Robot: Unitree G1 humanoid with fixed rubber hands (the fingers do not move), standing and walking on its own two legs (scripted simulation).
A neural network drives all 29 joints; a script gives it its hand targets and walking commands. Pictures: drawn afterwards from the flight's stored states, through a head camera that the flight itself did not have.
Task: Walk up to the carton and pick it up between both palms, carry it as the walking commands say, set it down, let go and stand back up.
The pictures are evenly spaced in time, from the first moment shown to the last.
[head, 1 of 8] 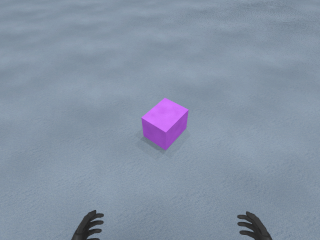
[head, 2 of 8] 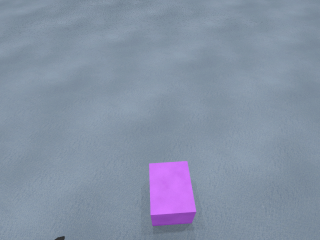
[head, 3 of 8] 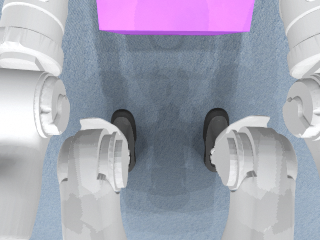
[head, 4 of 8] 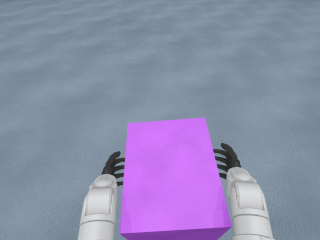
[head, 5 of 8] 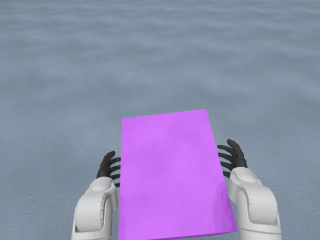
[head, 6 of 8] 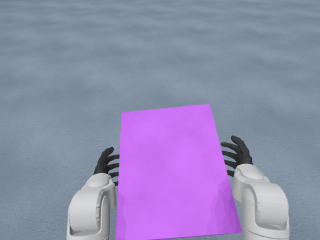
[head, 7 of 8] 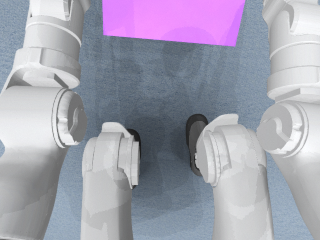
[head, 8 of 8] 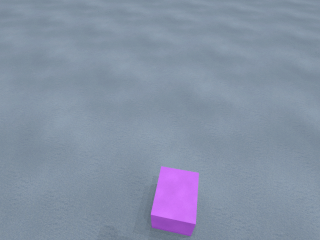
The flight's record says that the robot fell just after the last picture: no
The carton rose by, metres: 0.70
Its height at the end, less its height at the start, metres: +0.00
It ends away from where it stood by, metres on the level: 0.93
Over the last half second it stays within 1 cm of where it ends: yes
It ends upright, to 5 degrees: yes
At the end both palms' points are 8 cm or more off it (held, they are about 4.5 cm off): yes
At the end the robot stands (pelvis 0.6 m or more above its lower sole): yes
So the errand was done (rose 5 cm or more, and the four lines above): yes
